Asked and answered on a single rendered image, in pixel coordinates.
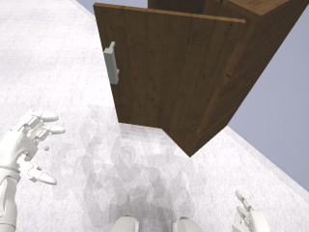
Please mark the robot right thigh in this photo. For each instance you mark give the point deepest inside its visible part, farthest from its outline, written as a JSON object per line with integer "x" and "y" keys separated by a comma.
{"x": 186, "y": 225}

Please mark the robot right shin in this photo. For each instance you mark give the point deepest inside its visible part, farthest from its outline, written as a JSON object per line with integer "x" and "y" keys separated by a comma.
{"x": 184, "y": 217}

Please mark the robot left hand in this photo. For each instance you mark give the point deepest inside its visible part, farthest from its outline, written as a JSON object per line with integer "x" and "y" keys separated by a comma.
{"x": 16, "y": 142}

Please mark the robot right hand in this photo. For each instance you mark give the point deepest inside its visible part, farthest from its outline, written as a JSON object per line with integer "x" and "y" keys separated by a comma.
{"x": 254, "y": 219}

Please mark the handle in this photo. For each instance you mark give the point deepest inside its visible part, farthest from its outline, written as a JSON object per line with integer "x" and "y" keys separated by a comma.
{"x": 110, "y": 62}

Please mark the cupboard door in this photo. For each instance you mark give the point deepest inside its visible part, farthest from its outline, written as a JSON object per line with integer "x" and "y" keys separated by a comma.
{"x": 169, "y": 63}

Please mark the robot left forearm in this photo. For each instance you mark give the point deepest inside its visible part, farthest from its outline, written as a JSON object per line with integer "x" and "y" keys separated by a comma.
{"x": 8, "y": 209}

